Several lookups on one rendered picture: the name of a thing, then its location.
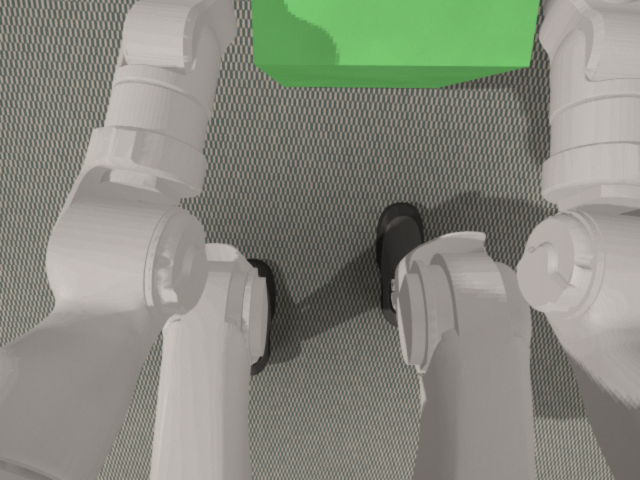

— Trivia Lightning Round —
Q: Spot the robot left upper arm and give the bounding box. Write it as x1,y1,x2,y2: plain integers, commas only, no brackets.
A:
0,195,209,480

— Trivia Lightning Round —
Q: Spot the right robot shin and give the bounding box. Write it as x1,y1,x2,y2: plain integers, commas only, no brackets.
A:
391,231,532,346

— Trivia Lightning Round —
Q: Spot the robot right forearm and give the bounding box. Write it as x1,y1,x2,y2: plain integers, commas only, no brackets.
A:
538,0,640,217

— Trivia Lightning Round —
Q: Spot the robot left forearm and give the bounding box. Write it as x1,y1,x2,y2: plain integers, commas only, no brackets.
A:
46,0,238,287

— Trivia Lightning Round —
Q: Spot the robot left foot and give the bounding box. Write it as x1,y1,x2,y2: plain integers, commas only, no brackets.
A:
246,259,276,375

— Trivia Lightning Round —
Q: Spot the robot right upper arm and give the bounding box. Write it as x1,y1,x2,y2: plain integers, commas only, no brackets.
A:
517,210,640,480

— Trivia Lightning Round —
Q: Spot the carton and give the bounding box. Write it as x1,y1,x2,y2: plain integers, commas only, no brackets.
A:
251,0,540,88

